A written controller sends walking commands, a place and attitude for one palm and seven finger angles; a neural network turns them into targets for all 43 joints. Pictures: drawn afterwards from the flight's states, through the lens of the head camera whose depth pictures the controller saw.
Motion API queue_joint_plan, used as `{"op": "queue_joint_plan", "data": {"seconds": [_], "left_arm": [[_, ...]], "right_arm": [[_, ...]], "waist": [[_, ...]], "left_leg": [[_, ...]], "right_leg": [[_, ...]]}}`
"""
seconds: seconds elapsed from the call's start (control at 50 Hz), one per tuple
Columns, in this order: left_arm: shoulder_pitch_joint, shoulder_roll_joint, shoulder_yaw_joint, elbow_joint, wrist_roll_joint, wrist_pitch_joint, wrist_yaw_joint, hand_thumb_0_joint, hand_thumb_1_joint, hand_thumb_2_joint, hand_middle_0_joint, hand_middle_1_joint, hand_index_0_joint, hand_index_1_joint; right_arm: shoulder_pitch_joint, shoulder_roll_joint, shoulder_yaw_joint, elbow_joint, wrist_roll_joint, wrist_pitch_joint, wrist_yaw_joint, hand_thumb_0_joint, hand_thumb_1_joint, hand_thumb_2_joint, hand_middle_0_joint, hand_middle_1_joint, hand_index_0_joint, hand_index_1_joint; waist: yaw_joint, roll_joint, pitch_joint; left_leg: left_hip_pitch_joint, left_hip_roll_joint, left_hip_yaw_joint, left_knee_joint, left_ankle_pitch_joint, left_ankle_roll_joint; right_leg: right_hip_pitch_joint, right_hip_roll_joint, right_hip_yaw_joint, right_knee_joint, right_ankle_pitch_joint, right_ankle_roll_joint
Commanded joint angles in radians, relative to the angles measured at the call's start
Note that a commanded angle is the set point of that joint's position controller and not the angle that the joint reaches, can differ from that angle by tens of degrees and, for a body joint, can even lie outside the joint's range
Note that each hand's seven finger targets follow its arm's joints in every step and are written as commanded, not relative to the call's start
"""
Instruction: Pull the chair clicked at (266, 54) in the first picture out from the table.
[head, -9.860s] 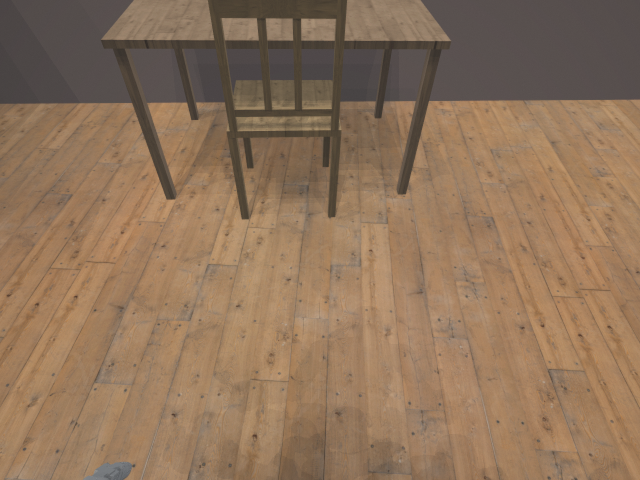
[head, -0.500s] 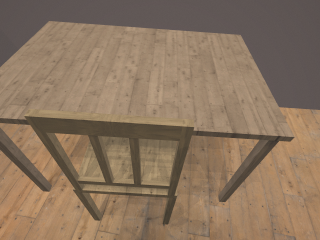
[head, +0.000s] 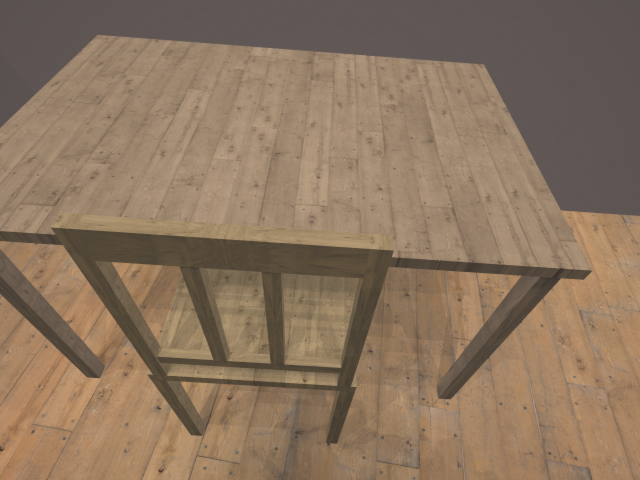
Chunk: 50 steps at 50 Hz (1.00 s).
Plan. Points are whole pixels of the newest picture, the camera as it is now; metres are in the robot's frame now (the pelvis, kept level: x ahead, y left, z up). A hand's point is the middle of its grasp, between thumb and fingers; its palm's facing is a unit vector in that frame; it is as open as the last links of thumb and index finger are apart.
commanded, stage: shuffle to correct the standing spot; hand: left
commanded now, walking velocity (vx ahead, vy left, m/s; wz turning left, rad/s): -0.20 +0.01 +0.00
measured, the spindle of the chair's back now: (209, 316) +0.37 +0.20 -0.09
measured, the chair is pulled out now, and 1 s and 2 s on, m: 0.00 0.00 0.00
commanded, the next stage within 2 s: come to a stop and stand still in 0.16 s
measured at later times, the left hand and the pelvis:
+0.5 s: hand out of the picture +0.00 +0.18 -0.19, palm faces -0.01 -0.98 -0.18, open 7.4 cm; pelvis -0.05 +0.00 -0.01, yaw +0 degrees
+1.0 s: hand out of the picture -0.04 +0.16 -0.18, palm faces +0.02 -0.99 -0.11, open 7.4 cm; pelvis +0.00 +0.02 +0.00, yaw +0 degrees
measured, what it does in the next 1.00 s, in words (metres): stands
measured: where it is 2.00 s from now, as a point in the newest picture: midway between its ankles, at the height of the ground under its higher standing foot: outside the picture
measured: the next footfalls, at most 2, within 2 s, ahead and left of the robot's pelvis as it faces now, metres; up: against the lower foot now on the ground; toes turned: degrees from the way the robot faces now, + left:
none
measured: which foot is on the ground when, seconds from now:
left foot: down 0.00-1.00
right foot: down 0.00-1.00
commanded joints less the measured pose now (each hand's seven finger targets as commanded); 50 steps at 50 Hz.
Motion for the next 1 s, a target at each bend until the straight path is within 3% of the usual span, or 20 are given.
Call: {"op": "queue_joint_plan", "data": {"seconds": [0.0,0.1,0.16,0.24,0.3,0.34,0.38,0.42,0.44,0.5,0.52,0.56,0.64,0.66,0.7,0.72,0.76,0.84,0.9,0.98], "left_arm": [[0.066,0.103,0.032,-0.055,0.001,-0.002,0.015,0.000,0.900,0.900,-0.200,-0.300,-0.200,-0.300],[0.054,0.115,0.047,-0.082,0.003,0.012,0.014,0.000,0.900,0.900,-0.200,-0.300,-0.200,-0.300],[0.043,0.126,0.054,-0.102,0.007,0.019,0.012,0.000,0.900,0.900,-0.200,-0.300,-0.200,-0.300],[0.009,0.157,0.063,-0.135,0.011,0.026,0.007,0.000,0.900,0.900,-0.200,-0.300,-0.200,-0.300],[-0.043,0.185,0.061,-0.155,0.016,0.027,0.006,0.000,0.900,0.900,-0.200,-0.300,-0.200,-0.300],[-0.102,0.195,0.057,-0.172,0.020,0.033,0.007,0.000,0.900,0.900,-0.200,-0.300,-0.200,-0.300],[-0.124,0.182,0.049,-0.174,0.019,0.032,0.003,0.000,0.900,0.900,-0.200,-0.300,-0.200,-0.300],[-0.063,0.154,0.039,-0.153,0.012,0.025,-0.001,0.000,0.900,0.900,-0.200,-0.300,-0.200,-0.300],[-0.032,0.146,0.036,-0.143,0.012,0.022,-0.001,0.000,0.900,0.900,-0.200,-0.300,-0.200,-0.300],[0.024,0.129,0.035,-0.113,0.015,0.019,-0.002,0.000,0.900,0.900,-0.200,-0.300,-0.200,-0.300],[0.027,0.122,0.032,-0.108,0.014,0.019,-0.004,0.000,0.900,0.900,-0.200,-0.300,-0.200,-0.300],[0.048,0.096,0.026,-0.091,0.011,0.012,-0.006,0.000,0.900,0.900,-0.200,-0.300,-0.200,-0.300],[0.068,0.075,0.016,-0.066,0.007,-0.006,-0.006,0.000,0.900,0.900,-0.200,-0.300,-0.200,-0.300],[0.076,0.077,0.016,-0.060,0.007,-0.011,-0.004,0.000,0.900,0.900,-0.200,-0.300,-0.200,-0.300],[0.084,0.081,0.017,-0.048,0.007,-0.012,-0.001,0.000,0.900,0.900,-0.200,-0.300,-0.200,-0.300],[0.077,0.080,0.016,-0.042,0.007,-0.011,-0.001,0.000,0.900,0.900,-0.200,-0.300,-0.200,-0.300],[0.095,0.065,0.011,-0.032,0.007,-0.017,0.002,0.000,0.900,0.900,-0.200,-0.300,-0.200,-0.300],[0.121,0.056,0.006,-0.012,0.001,-0.021,0.006,0.000,0.900,0.900,-0.200,-0.300,-0.200,-0.300],[0.130,0.054,0.006,-0.003,0.000,-0.023,0.009,0.000,0.900,0.900,-0.200,-0.300,-0.200,-0.300],[0.134,0.046,0.005,0.004,-0.001,-0.022,0.012,0.000,0.900,0.900,-0.200,-0.300,-0.200,-0.300]], "right_arm": [[0.043,-0.113,-0.026,-0.053,0.009,-0.009,-0.012,0.000,-0.900,-0.900,0.200,0.300,0.200,0.300],[0.009,-0.140,-0.047,-0.088,0.005,0.012,-0.011,0.000,-0.900,-0.900,0.200,0.300,0.200,0.300],[-0.020,-0.149,-0.059,-0.115,0.002,0.025,-0.006,0.000,-0.900,-0.900,0.200,0.300,0.200,0.300],[-0.041,-0.153,-0.070,-0.148,-0.001,0.041,0.001,0.000,-0.900,-0.900,0.200,0.300,0.200,0.300],[-0.008,-0.117,-0.068,-0.150,-0.004,0.048,0.009,0.000,-0.900,-0.900,0.200,0.300,0.200,0.300],[0.021,-0.107,-0.066,-0.137,-0.007,0.052,0.014,0.000,-0.900,-0.900,0.200,0.300,0.200,0.300],[0.053,-0.104,-0.054,-0.124,-0.014,0.042,0.017,0.000,-0.900,-0.900,0.200,0.300,0.200,0.300],[0.038,-0.116,-0.044,-0.121,-0.018,0.025,0.015,0.000,-0.900,-0.900,0.200,0.300,0.200,0.300],[0.026,-0.129,-0.041,-0.124,-0.019,0.020,0.015,0.000,-0.900,-0.900,0.200,0.300,0.200,0.300],[0.026,-0.133,-0.036,-0.120,-0.019,0.019,0.015,0.000,-0.900,-0.900,0.200,0.300,0.200,0.300],[0.033,-0.127,-0.035,-0.115,-0.017,0.018,0.013,0.000,-0.900,-0.900,0.200,0.300,0.200,0.300],[0.043,-0.122,-0.034,-0.102,-0.012,0.011,0.009,0.000,-0.900,-0.900,0.200,0.300,0.200,0.300],[0.074,-0.103,-0.028,-0.080,-0.005,-0.007,0.002,0.000,-0.900,-0.900,0.200,0.300,0.200,0.300],[0.083,-0.098,-0.026,-0.073,-0.003,-0.012,0.003,0.000,-0.900,-0.900,0.200,0.300,0.200,0.300],[0.100,-0.096,-0.028,-0.063,0.001,-0.011,0.004,0.000,-0.900,-0.900,0.200,0.300,0.200,0.300],[0.092,-0.092,-0.028,-0.057,0.001,-0.009,0.003,0.000,-0.900,-0.900,0.200,0.300,0.200,0.300],[0.107,-0.083,-0.023,-0.049,0.002,-0.017,0.001,0.000,-0.900,-0.900,0.200,0.300,0.200,0.300],[0.115,-0.069,-0.015,-0.026,0.006,-0.026,-0.006,0.000,-0.900,-0.900,0.200,0.300,0.200,0.300],[0.124,-0.064,-0.012,-0.013,0.007,-0.030,-0.010,0.000,-0.900,-0.900,0.200,0.300,0.200,0.300],[0.115,-0.060,-0.010,-0.006,0.007,-0.029,-0.013,0.000,-0.900,-0.900,0.200,0.300,0.200,0.300]], "waist": [[0.007,0.064,0.008],[0.008,0.082,-0.013],[0.010,0.059,-0.018],[0.004,0.010,-0.012],[-0.018,-0.089,-0.011],[-0.038,-0.111,0.034],[-0.044,-0.064,0.074],[-0.005,0.070,0.094],[0.011,0.113,0.100],[0.030,0.129,0.106],[0.032,0.143,0.120],[0.026,0.154,0.060],[0.019,0.086,-0.008],[0.015,0.069,-0.011],[0.006,0.072,0.009],[0.008,0.056,0.047],[0.004,0.025,0.032],[0.001,0.047,0.010],[-0.003,0.036,-0.016],[-0.002,0.031,0.010]], "left_leg": [[0.086,0.127,-0.139,-0.034,0.353,0.031],[0.067,0.154,-0.160,-0.008,0.335,0.046],[0.020,0.153,-0.157,0.016,0.244,0.042],[-0.050,0.114,-0.131,0.073,0.071,0.021],[-0.025,0.035,-0.059,0.173,-0.143,-0.015],[0.040,0.030,-0.059,0.220,-0.163,-0.020],[0.031,0.053,-0.102,0.119,-0.178,-0.004],[-0.078,0.087,-0.179,-0.063,-0.264,0.021],[-0.134,0.098,-0.208,-0.114,-0.332,0.025],[-0.187,0.102,-0.233,-0.178,-0.438,0.028],[-0.199,0.104,-0.243,-0.196,-0.435,0.032],[-0.149,0.119,-0.251,-0.207,-0.387,0.036],[-0.059,0.115,-0.237,-0.166,-0.199,0.040],[-0.031,0.113,-0.225,-0.152,-0.156,0.039],[-0.028,0.112,-0.230,-0.167,-0.201,0.038],[-0.052,0.110,-0.231,-0.169,-0.201,0.040],[-0.012,0.103,-0.206,-0.131,-0.074,0.041],[0.049,0.098,-0.175,-0.087,0.103,0.043],[0.084,0.100,-0.162,-0.066,0.197,0.044],[0.082,0.098,-0.157,-0.058,0.231,0.042]], "right_leg": [[-0.105,-0.091,0.096,-0.025,0.230,-0.034],[-0.138,-0.079,0.093,0.024,0.183,-0.033],[-0.146,-0.083,0.111,0.034,0.176,-0.038],[-0.169,-0.121,0.170,0.013,0.154,-0.069],[-0.260,-0.197,0.257,-0.116,-0.093,-0.123],[-0.405,-0.192,0.250,-0.189,-0.363,-0.124],[-0.436,-0.131,0.192,-0.156,-0.403,-0.085],[-0.313,-0.055,0.129,-0.091,-0.318,-0.046],[-0.257,-0.040,0.109,-0.072,-0.280,-0.037],[-0.193,-0.022,0.086,-0.056,-0.268,-0.031],[-0.175,-0.015,0.076,-0.051,-0.230,-0.031],[-0.137,-0.013,0.054,-0.022,-0.121,-0.027],[-0.093,-0.039,0.071,-0.053,-0.004,-0.032],[-0.102,-0.048,0.078,-0.065,0.012,-0.036],[-0.127,-0.053,0.075,-0.077,-0.021,-0.031],[-0.132,-0.048,0.075,-0.081,-0.012,-0.033],[-0.128,-0.060,0.088,-0.076,0.059,-0.036],[-0.116,-0.071,0.097,-0.076,0.135,-0.036],[-0.098,-0.075,0.099,-0.071,0.176,-0.034],[-0.097,-0.076,0.100,-0.075,0.190,-0.033]]}}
